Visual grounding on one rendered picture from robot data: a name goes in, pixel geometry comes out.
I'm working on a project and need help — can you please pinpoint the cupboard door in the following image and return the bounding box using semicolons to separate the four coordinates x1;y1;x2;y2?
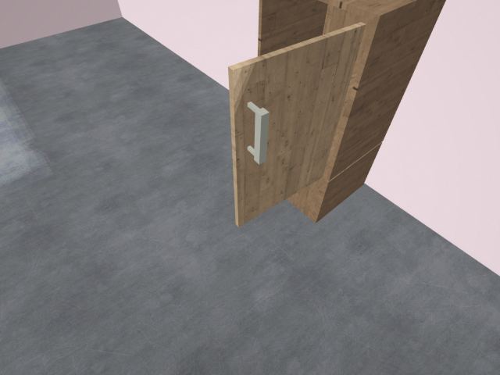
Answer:
228;22;366;227

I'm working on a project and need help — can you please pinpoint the handle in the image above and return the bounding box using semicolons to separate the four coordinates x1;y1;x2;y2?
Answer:
248;102;270;164

